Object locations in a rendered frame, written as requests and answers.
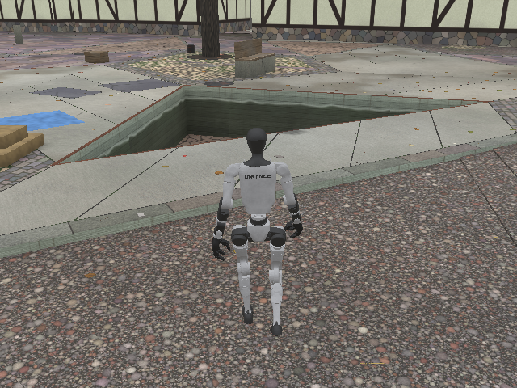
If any humanoid robot torso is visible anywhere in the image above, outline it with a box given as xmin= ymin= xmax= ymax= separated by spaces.
xmin=239 ymin=159 xmax=276 ymax=243

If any robot left upper arm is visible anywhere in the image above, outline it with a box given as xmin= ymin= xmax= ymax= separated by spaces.
xmin=221 ymin=163 xmax=241 ymax=209

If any right robot hand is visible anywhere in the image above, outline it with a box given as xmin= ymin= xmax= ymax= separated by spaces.
xmin=284 ymin=221 xmax=303 ymax=238

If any right robot shin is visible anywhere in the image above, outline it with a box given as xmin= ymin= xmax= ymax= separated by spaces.
xmin=271 ymin=270 xmax=283 ymax=326

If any robot left forearm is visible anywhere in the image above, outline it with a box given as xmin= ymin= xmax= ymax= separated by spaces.
xmin=213 ymin=197 xmax=229 ymax=239

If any left robot hand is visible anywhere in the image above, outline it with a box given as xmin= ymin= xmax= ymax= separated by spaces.
xmin=212 ymin=237 xmax=230 ymax=261

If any robot right forearm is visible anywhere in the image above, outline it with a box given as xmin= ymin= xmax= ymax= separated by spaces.
xmin=288 ymin=193 xmax=301 ymax=224

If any robot right upper arm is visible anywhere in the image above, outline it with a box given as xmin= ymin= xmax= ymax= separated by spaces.
xmin=274 ymin=162 xmax=296 ymax=205

